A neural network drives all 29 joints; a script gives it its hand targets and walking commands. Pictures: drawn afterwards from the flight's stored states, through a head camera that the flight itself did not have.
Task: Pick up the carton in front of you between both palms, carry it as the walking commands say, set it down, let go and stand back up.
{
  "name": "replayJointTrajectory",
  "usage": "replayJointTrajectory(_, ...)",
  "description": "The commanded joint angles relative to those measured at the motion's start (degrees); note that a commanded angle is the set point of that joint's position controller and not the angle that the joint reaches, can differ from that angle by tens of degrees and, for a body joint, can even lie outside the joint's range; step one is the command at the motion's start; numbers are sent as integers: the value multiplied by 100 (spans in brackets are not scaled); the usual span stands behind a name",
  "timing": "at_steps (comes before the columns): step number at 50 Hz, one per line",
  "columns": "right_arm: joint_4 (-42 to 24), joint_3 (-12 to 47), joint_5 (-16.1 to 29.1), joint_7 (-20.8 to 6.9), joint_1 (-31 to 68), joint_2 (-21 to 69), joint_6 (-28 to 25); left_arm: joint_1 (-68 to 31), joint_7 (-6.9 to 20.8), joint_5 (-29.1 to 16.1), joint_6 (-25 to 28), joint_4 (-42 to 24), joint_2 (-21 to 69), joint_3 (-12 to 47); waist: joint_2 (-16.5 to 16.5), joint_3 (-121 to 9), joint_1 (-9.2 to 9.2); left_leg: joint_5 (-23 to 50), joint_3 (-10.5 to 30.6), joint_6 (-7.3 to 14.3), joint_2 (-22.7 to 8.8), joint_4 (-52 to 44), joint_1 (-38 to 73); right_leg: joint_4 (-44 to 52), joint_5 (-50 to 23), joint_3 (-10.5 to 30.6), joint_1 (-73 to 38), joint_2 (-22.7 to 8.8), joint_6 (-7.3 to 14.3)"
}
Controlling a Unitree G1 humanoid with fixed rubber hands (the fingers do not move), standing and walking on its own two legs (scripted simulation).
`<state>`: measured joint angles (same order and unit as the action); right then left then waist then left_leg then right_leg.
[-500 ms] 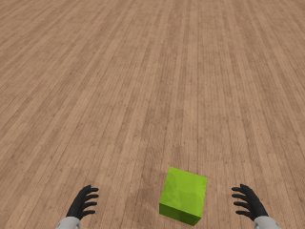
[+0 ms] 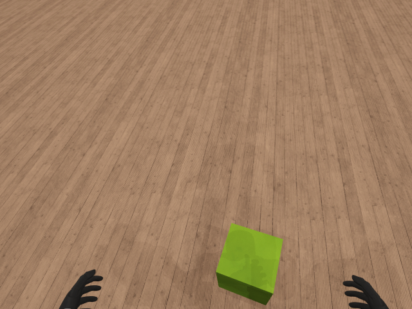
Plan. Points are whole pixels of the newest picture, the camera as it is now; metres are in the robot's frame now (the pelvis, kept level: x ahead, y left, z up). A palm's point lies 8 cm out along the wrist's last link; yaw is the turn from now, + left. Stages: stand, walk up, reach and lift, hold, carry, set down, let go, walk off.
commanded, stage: stand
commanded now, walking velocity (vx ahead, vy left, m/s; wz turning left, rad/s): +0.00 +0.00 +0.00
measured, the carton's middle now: (248, 264) +0.37 -0.09 -0.64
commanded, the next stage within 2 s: none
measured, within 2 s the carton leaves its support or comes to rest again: neither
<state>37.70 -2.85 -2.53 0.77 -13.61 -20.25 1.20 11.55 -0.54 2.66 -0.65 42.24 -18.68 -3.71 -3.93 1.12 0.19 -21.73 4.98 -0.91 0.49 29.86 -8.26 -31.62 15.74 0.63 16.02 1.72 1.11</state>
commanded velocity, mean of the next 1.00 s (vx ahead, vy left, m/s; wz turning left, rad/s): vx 0.00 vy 0.00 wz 0.00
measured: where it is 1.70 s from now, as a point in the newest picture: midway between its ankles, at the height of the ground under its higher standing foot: outside the picture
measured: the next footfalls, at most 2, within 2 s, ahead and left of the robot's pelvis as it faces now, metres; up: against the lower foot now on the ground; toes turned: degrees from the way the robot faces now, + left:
none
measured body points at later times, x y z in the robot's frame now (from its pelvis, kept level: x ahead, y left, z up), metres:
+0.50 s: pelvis +0.00 -0.01 +0.01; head +0.01 -0.03 +0.46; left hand +0.12 +0.30 -0.09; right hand +0.13 -0.30 -0.11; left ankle -0.06 +0.14 -0.73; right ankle +0.01 -0.11 -0.73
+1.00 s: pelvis -0.01 +0.00 +0.01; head -0.01 -0.02 +0.46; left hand +0.08 +0.31 -0.09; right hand +0.10 -0.31 -0.11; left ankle -0.06 +0.14 -0.73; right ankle +0.01 -0.11 -0.73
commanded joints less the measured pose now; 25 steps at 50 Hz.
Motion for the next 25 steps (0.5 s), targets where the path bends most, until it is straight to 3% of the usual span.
replayJointTrajectory(1,-257,-118,21,58,145,-679,-138,-235,-42,-31,103,-228,-829,-167,499,-452,-14,1671,184,87,-299,-322,-85,541,-1516,522,-560,-568,76)
replayJointTrajectory(11,176,-11,67,129,114,-821,-154,-325,-66,-73,96,227,-955,-134,393,-386,19,2066,213,60,-385,-427,-73,555,-2095,510,-946,-635,75)
replayJointTrajectory(25,635,28,88,143,286,-944,-211,-571,-32,-110,99,725,-989,-98,330,-207,64,1845,306,88,-487,-857,-56,854,-1668,542,-1100,-659,70)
